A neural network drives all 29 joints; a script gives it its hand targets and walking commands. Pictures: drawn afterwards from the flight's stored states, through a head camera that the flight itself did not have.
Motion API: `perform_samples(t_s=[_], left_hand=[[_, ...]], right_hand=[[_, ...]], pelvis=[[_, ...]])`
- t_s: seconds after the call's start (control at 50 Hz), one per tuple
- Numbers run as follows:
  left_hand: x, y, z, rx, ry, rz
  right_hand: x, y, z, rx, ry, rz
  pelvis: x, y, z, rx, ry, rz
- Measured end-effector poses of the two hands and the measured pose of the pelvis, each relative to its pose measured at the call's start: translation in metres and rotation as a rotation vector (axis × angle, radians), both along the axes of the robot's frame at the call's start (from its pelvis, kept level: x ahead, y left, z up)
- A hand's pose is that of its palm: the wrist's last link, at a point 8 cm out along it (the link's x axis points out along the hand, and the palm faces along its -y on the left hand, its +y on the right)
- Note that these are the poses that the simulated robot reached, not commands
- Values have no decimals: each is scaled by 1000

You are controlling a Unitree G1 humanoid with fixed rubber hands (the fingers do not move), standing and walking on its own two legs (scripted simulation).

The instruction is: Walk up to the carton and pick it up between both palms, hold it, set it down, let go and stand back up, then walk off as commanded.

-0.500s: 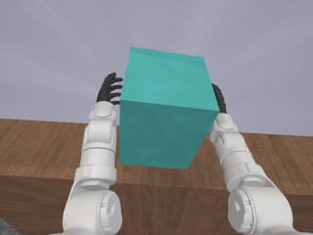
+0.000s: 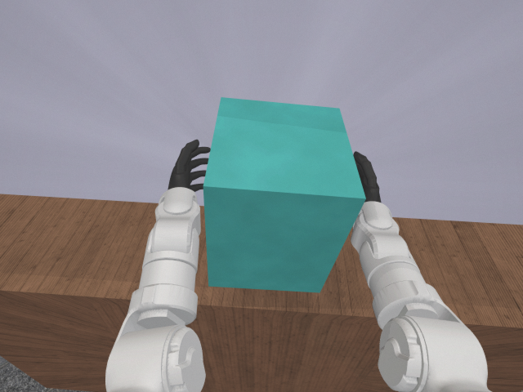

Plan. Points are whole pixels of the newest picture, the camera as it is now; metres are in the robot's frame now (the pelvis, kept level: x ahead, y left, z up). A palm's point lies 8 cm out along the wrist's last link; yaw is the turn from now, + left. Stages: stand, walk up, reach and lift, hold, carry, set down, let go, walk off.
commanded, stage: set down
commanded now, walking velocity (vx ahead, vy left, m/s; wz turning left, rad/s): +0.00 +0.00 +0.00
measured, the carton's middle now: (272, 199) +0.43 +0.00 +0.10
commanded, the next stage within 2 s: none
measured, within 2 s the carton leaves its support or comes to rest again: rests again in 1.44 s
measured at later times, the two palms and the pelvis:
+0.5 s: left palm (188, 204) +0.41 +0.14 +0.11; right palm (359, 204) +0.41 -0.15 +0.10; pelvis +0.01 +0.00 +0.00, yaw -1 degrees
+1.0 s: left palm (189, 216) +0.41 +0.14 +0.08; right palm (355, 211) +0.42 -0.15 +0.08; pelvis +0.01 +0.00 +0.00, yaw -2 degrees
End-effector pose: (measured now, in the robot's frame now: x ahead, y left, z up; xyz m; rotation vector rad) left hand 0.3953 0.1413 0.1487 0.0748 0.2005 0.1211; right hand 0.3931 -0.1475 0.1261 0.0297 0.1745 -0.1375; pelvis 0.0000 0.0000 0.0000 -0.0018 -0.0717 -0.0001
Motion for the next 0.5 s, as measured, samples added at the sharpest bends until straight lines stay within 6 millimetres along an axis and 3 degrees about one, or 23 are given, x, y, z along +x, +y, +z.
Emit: perform_samples(t_s=[0.32, 0.5], left_hand=[[3, 8, -33, -51, 37, 47], [10, 0, -43, -41, 57, 40]], right_hand=[[16, 8, -11, -31, 32, 42], [20, -1, -27, -17, 50, 33]], pelvis=[[2, -3, 1, 0, 84, -13], [7, -3, 0, -1, 112, -19]])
